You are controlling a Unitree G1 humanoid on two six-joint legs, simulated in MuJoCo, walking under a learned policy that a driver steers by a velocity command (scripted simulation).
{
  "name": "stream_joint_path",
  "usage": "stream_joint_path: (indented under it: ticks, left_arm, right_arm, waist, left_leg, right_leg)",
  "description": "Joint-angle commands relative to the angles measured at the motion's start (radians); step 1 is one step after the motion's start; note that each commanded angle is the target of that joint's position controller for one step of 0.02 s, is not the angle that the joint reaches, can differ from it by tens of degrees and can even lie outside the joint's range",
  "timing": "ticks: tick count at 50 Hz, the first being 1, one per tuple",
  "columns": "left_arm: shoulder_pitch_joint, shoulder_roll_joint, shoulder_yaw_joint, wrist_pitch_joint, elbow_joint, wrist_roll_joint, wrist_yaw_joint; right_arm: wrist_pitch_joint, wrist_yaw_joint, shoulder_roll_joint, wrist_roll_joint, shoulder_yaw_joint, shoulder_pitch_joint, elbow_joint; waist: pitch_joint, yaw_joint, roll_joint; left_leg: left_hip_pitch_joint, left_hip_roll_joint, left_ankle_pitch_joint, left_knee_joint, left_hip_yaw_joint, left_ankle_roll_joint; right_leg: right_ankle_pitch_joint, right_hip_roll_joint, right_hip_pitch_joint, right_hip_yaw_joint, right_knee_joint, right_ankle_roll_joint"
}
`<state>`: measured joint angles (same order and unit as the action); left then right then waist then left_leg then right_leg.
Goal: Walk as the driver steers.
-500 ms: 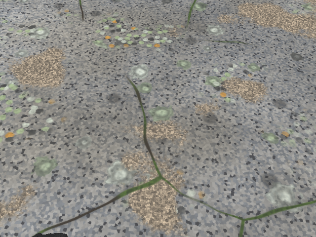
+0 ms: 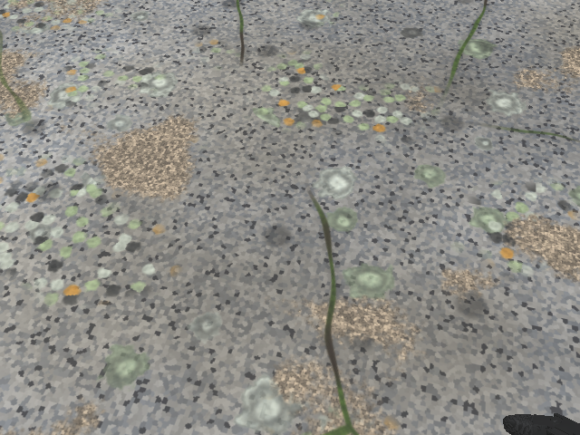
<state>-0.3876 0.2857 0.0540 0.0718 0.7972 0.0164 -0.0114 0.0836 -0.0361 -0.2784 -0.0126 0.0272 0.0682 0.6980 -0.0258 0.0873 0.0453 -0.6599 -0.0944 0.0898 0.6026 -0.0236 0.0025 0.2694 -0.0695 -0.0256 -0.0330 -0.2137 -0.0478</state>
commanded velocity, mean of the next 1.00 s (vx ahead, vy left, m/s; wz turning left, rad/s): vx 0.50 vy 0.00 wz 0.07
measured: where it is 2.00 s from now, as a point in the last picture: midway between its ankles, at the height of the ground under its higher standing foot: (290, 230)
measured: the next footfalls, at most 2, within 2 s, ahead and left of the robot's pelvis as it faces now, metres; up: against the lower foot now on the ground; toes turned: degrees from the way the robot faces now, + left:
left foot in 0.12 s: +0.26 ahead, +0.13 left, +0.00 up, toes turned +2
right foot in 0.64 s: +0.55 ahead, -0.11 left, +0.00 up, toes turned -2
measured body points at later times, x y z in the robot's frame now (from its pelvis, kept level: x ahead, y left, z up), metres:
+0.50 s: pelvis +0.29 +0.04 +0.00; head +0.31 +0.04 +0.45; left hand +0.49 +0.28 -0.09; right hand +0.31 -0.25 -0.12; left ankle +0.22 +0.13 -0.74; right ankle +0.47 -0.13 -0.69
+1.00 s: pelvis +0.57 -0.02 +0.00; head +0.59 -0.02 +0.45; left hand +0.58 +0.26 -0.12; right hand +0.75 -0.27 -0.10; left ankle +0.73 +0.17 -0.68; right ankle +0.51 -0.11 -0.74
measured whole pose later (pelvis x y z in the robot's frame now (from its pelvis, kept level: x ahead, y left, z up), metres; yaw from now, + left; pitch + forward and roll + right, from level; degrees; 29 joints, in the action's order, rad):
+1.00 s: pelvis +0.57 -0.02 +0.00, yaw +6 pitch +1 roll -2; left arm -0.31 0.27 0.05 0.10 0.85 -0.01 -0.01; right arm 0.05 -0.02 -0.29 -0.02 0.05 0.17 0.78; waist -0.02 0.06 0.05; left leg -0.69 -0.10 0.04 0.77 -0.07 0.00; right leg 0.22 -0.05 0.00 -0.15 -0.20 -0.05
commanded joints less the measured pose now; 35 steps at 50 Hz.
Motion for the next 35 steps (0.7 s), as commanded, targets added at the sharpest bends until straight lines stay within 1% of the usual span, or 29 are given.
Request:
stream_joint_path:
  ticks: [1,2,3,4,5,6,7,8,9,10,11,12,13,14,15,17,18,21,23,25,26,28,29,30,31,32,33,34,35]
  left_arm:
    - [-0.024,0.18,0.047,-0.002,-0.026,0.008,0.01]
    - [-0.027,0.184,0.049,-0.009,-0.02,0.008,0.012]
    - [-0.023,0.192,0.051,-0.014,-0.016,0.007,0.014]
    - [-0.011,0.202,0.053,-0.02,-0.016,0.005,0.017]
    - [0.001,0.192,0.047,-0.027,-0.017,0.001,0.02]
    - [-0.005,0.154,0.028,-0.027,-0.035,-0.016,0.025]
    - [-0.151,0.025,-0.011,-0.007,-0.057,-0.018,0.013]
    - [-0.097,0.086,-0.001,0.014,-0.04,-0.002,0.008]
    - [0.014,0.16,0.021,0.025,-0.076,0.028,0.003]
    - [0.086,0.155,0.016,0.03,-0.098,0.029,0.005]
    - [0.117,0.143,0.016,0.028,-0.103,0.01,0.007]
    - [0.097,0.135,0.021,0.018,-0.097,0.0,0.008]
    - [0.069,0.116,0.018,0.006,-0.085,-0.001,0.008]
    - [0.049,0.095,0.014,-0.004,-0.075,-0.003,0.01]
    - [0.052,0.085,0.012,-0.012,-0.075,-0.006,0.012]
    - [0.118,0.076,0.008,-0.015,-0.097,-0.014,0.016]
    - [0.153,0.071,0.005,-0.013,-0.105,-0.016,0.015]
    - [0.258,0.048,-0.004,0.001,-0.126,-0.013,0.004]
    - [0.328,0.042,-0.009,0.008,-0.143,-0.007,-0.006]
    - [0.381,0.049,-0.008,0.013,-0.162,-0.001,-0.016]
    - [0.4,0.055,-0.007,0.015,-0.171,0.0,-0.021]
    - [0.412,0.07,-0.002,0.019,-0.184,-0.001,-0.031]
    - [0.396,0.079,0.001,0.021,-0.181,-0.001,-0.034]
    - [0.354,0.094,0.008,0.023,-0.172,-0.003,-0.035]
    - [0.253,0.119,0.024,0.023,-0.143,-0.006,-0.031]
    - [0.096,0.172,0.049,0.022,-0.098,-0.01,-0.021]
    - [-0.036,0.277,0.073,0.019,-0.083,-0.03,-0.012]
    - [-0.076,0.258,0.068,0.013,-0.066,-0.015,-0.017]
    - [-0.034,0.181,0.044,0.013,-0.071,-0.005,-0.017]
  right_arm:
    - [0.02,-0.017,-0.078,-0.003,0.018,-0.117,-0.102]
    - [0.021,-0.02,-0.085,-0.002,0.021,-0.111,-0.105]
    - [0.021,-0.021,-0.098,-0.001,0.026,-0.086,-0.102]
    - [0.02,-0.017,-0.119,0.001,0.037,-0.027,-0.09]
    - [0.018,-0.008,-0.156,0.003,0.059,0.109,-0.053]
    - [0.014,0.003,-0.213,0.009,0.078,0.282,-0.018]
    - [0.01,0.005,-0.313,0.02,0.1,0.362,-0.001]
    - [0.006,0.004,-0.219,0.003,0.078,0.39,0.006]
    - [0.005,0.007,-0.183,0.001,0.063,0.317,0.001]
    - [0.003,0.01,-0.159,0.005,0.055,0.247,-0.009]
    - [0.004,0.009,-0.133,0.014,0.046,0.195,-0.01]
    - [0.011,0.007,-0.111,0.026,0.039,0.166,-0.013]
    - [0.016,0.005,-0.106,0.026,0.039,0.149,-0.013]
    - [0.022,0.005,-0.11,0.022,0.042,0.147,-0.006]
    - [0.028,0.005,-0.119,0.018,0.045,0.149,0.003]
    - [0.031,0.012,-0.141,0.015,0.051,0.167,0.023]
    - [0.028,0.017,-0.146,0.015,0.053,0.178,0.032]
    - [0.018,0.026,-0.162,0.007,0.055,0.211,0.051]
    - [0.012,0.028,-0.179,0.0,0.059,0.256,0.073]
    - [0.002,0.028,-0.187,-0.004,0.062,0.292,0.095]
    - [-0.004,0.03,-0.19,-0.006,0.063,0.303,0.104]
    - [-0.016,0.035,-0.198,-0.01,0.068,0.309,0.117]
    - [-0.022,0.037,-0.203,-0.011,0.071,0.306,0.121]
    - [-0.028,0.04,-0.209,-0.011,0.072,0.293,0.122]
    - [-0.033,0.042,-0.206,-0.011,0.07,0.272,0.12]
    - [-0.035,0.045,-0.169,-0.001,0.055,0.279,0.114]
    - [-0.022,0.042,-0.081,0.015,0.023,0.359,0.076]
    - [0.0,0.037,-0.049,0.009,0.01,0.396,0.087]
    - [0.014,0.028,-0.152,-0.017,0.036,0.304,0.075]
  waist:
    - [-0.064,-0.015,-0.089]
    - [-0.053,-0.024,-0.095]
    - [-0.032,-0.042,-0.11]
    - [0.014,-0.079,-0.128]
    - [0.105,-0.153,-0.12]
    - [0.248,-0.221,-0.077]
    - [0.409,-0.163,0.176]
    - [0.465,-0.208,0.178]
    - [0.277,-0.205,0.113]
    - [0.172,-0.177,0.034]
    - [0.09,-0.144,-0.002]
    - [0.071,-0.106,0.024]
    - [0.066,-0.084,0.038]
    - [0.063,-0.071,0.038]
    - [0.049,-0.064,0.031]
    - [0.014,-0.073,0.014]
    - [0.005,-0.082,0.007]
    - [-0.017,-0.122,0.002]
    - [-0.028,-0.154,0.001]
    - [-0.041,-0.172,0.003]
    - [-0.046,-0.175,0.006]
    - [-0.045,-0.163,0.016]
    - [-0.034,-0.148,0.024]
    - [-0.009,-0.12,0.034]
    - [0.052,-0.058,0.029]
    - [0.17,0.007,0.003]
    - [0.343,0.009,-0.179]
    - [0.42,0.004,-0.325]
    - [0.296,0.023,-0.227]
  left_leg:
    - [0.006,0.021,-0.03,-0.073,0.002,-0.032]
    - [0.024,0.03,-0.071,-0.087,0.007,-0.044]
    - [0.071,0.048,-0.116,-0.094,0.022,-0.057]
    - [0.167,0.08,-0.154,-0.101,0.051,-0.077]
    - [0.359,0.11,-0.14,-0.119,0.082,-0.107]
    - [0.668,-0.004,-0.085,-0.061,-0.031,-0.16]
    - [1.078,-0.269,-0.273,-0.102,-0.517,-0.337]
    - [1.099,-0.299,-0.437,-0.269,-0.746,-0.348]
    - [0.968,-0.266,-0.481,-0.297,-0.598,-0.292]
    - [0.812,-0.227,-0.421,-0.315,-0.472,-0.263]
    - [0.668,-0.192,-0.323,-0.347,-0.385,-0.255]
    - [0.576,-0.16,-0.249,-0.375,-0.325,-0.245]
    - [0.523,-0.14,-0.216,-0.404,-0.287,-0.247]
    - [0.489,-0.132,-0.176,-0.427,-0.249,-0.256]
    - [0.464,-0.13,-0.139,-0.446,-0.215,-0.263]
    - [0.456,-0.124,-0.087,-0.475,-0.162,-0.268]
    - [0.466,-0.113,-0.077,-0.481,-0.135,-0.26]
    - [0.484,-0.076,-0.069,-0.484,-0.057,-0.222]
    - [0.51,-0.082,-0.095,-0.478,-0.045,-0.214]
    - [0.571,-0.11,-0.105,-0.455,-0.057,-0.212]
    - [0.609,-0.127,-0.097,-0.439,-0.064,-0.208]
    - [0.677,-0.159,-0.052,-0.394,-0.08,-0.193]
    - [0.702,-0.168,-0.006,-0.367,-0.085,-0.184]
    - [0.715,-0.164,0.103,-0.315,-0.078,-0.172]
    - [0.701,-0.128,0.254,-0.191,-0.042,-0.15]
    - [0.607,-0.073,0.25,0.013,0.001,-0.117]
    - [0.264,0.04,-0.078,0.393,0.056,-0.051]
    - [0.024,0.155,-0.678,0.596,-0.042,-0.024]
    - [-0.092,0.092,-0.656,0.681,-0.098,-0.036]
  right_leg:
    - [-0.33,0.314,0.004,0.134,0.028,-0.142]
    - [-0.379,0.324,-0.03,0.136,0.001,-0.132]
    - [-0.482,0.324,-0.054,0.133,-0.041,-0.121]
    - [-0.655,0.311,-0.066,0.12,-0.123,-0.107]
    - [-0.785,0.266,-0.035,0.082,-0.292,-0.082]
    - [-0.615,0.219,0.14,0.052,-0.553,-0.048]
    - [-0.012,0.041,0.573,0.033,-0.967,0.033]
    - [0.299,0.016,0.707,0.169,-1.093,0.033]
    - [0.248,0.077,0.796,0.164,-1.129,0.023]
    - [0.16,0.13,0.786,0.127,-1.083,0.016]
    - [0.099,0.163,0.754,0.112,-1.014,0.02]
    - [0.053,0.195,0.682,0.122,-0.963,0.022]
    - [0.031,0.201,0.632,0.119,-0.939,0.03]
    - [0.02,0.203,0.611,0.11,-0.916,0.039]
    - [0.001,0.207,0.613,0.105,-0.886,0.049]
    - [-0.089,0.216,0.66,0.1,-0.788,0.07]
    - [-0.151,0.218,0.673,0.098,-0.724,0.074]
    - [-0.321,0.192,0.644,0.07,-0.514,0.075]
    - [-0.374,0.169,0.619,0.05,-0.423,0.073]
    - [-0.365,0.158,0.631,0.051,-0.368,0.063]
    - [-0.341,0.154,0.644,0.054,-0.346,0.053]
    - [-0.266,0.145,0.645,0.058,-0.31,0.026]
    - [-0.228,0.137,0.618,0.053,-0.297,0.013]
    - [-0.194,0.118,0.551,0.034,-0.284,-0.003]
    - [-0.199,0.086,0.403,0.001,-0.251,-0.028]
    - [-0.227,0.111,0.153,0.023,-0.275,-0.065]
    - [-0.19,0.365,-0.245,0.385,-0.295,-0.194]
    - [-0.007,0.463,-0.376,0.737,-0.141,-0.28]
    - [0.106,0.433,-0.3,0.667,-0.102,-0.235]
Keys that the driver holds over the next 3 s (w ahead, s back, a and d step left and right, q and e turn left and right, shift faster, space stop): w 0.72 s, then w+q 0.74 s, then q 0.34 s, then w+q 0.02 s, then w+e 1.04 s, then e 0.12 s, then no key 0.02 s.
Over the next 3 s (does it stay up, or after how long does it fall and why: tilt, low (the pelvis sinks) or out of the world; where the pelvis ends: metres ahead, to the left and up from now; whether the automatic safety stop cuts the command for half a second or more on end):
stays up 1.47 0.27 -0.02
